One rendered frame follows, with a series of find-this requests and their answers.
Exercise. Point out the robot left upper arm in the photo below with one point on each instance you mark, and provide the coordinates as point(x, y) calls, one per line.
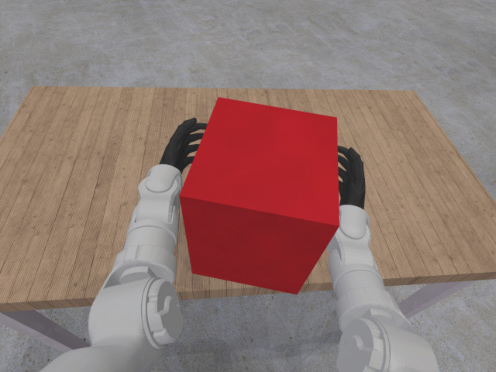
point(130, 326)

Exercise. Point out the right robot hand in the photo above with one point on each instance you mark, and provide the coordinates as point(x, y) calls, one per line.
point(352, 189)

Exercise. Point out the robot right upper arm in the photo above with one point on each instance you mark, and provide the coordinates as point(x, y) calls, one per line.
point(371, 345)

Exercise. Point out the carton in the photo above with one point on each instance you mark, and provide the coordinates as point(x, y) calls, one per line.
point(260, 203)

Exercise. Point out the table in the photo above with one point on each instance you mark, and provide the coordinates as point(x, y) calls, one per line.
point(72, 159)

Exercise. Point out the robot left forearm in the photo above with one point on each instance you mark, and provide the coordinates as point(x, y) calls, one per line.
point(152, 232)

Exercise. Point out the left robot hand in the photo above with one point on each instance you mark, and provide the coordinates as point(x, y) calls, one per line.
point(178, 148)

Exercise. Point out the robot right forearm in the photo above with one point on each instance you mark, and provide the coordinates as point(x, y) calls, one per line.
point(356, 280)

